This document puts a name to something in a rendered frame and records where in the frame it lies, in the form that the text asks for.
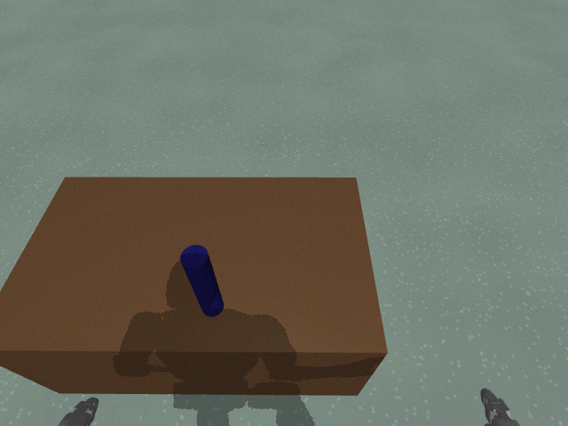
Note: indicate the can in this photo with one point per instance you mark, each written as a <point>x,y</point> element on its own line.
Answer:
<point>199,271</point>

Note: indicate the left robot hand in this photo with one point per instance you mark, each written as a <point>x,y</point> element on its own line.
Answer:
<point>83,414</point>

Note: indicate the right robot hand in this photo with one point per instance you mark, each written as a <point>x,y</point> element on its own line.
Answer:
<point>496,411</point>

